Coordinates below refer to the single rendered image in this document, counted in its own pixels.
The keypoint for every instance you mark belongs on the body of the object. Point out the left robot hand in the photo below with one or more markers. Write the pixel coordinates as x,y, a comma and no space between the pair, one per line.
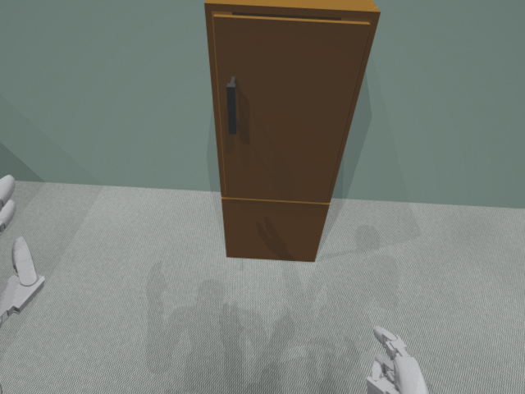
18,291

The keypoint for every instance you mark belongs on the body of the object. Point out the cupboard door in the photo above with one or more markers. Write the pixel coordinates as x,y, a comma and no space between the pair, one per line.
294,82

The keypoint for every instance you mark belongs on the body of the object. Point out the right robot hand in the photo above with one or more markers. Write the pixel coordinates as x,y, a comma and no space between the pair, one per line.
404,376

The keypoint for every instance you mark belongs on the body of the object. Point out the handle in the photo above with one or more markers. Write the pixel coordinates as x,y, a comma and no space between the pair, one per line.
231,106

